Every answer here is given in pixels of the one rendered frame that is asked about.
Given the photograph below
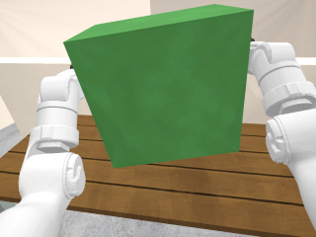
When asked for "robot right forearm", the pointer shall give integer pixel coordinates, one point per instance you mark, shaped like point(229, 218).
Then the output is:
point(283, 85)

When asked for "robot left forearm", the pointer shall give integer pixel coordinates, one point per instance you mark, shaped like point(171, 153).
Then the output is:
point(57, 112)

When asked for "right robot upper arm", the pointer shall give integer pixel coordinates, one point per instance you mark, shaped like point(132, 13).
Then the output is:
point(291, 140)

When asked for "table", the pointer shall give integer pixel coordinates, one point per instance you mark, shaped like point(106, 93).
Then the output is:
point(243, 192)

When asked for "left robot upper arm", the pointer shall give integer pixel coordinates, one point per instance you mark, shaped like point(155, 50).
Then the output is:
point(48, 184)

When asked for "carton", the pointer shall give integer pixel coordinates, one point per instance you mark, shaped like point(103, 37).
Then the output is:
point(168, 86)

